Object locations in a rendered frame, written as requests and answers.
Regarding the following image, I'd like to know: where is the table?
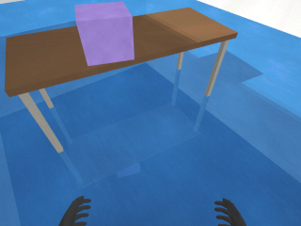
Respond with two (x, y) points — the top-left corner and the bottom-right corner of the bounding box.
(5, 7), (238, 153)

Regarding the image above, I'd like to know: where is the carton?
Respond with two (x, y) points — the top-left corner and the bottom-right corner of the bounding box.
(74, 1), (135, 66)

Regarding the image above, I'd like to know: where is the right robot hand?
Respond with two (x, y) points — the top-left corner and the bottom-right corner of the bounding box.
(214, 198), (246, 226)

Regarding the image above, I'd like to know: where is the left robot hand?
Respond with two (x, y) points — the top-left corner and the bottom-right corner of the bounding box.
(58, 196), (91, 226)

